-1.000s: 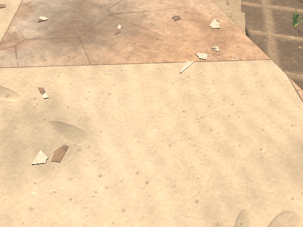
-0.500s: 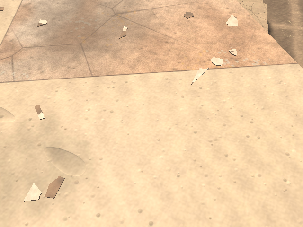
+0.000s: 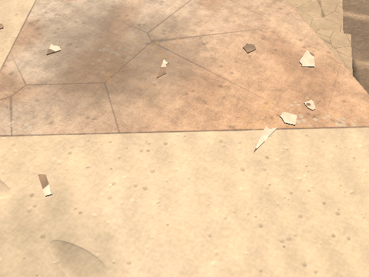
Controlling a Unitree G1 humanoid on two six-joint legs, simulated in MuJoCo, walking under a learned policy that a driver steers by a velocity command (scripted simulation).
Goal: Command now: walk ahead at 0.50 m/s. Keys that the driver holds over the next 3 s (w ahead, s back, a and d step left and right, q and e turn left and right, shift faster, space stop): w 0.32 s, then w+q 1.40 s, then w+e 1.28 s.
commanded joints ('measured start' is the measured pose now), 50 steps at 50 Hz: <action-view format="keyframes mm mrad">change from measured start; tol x32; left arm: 1 -31 104 29 -72 7 -17 5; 17 -414 45 9 -207 11 -12 -32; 23 126 286 101 -85 40 -19 -13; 50 3 58 38 -125 50 25 25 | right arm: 1 70 -107 -25 -27 -17 -12 -2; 24 337 -44 -2 70 18 6 -39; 44 -137 -41 -27 -149 19 56 18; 50 293 -324 -142 -71 30 73 -15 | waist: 1 -25 84 -87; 19 -55 91 35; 24 110 -223 -456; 41 49 -2 62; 50 -113 241 -242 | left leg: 1 312 266 -353 -304 84 160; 21 439 230 -135 -82 565 85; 25 -356 33 -197 803 -391 -17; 45 -289 94 14 133 58 24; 49 318 -35 27 32 20 137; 50 658 217 -423 7 -8 271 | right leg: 1 -303 -125 50 37 135 -6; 18 -336 -61 -13 -631 427 6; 22 308 -76 12 -618 395 -82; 24 760 -415 668 -792 138 -251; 29 180 -259 152 -965 231 -114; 39 225 -233 -175 -1029 471 -111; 48 414 -264 -286 -539 1155 -41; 49 251 -223 -295 -284 995 2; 50 -174 -79 -274 83 187 61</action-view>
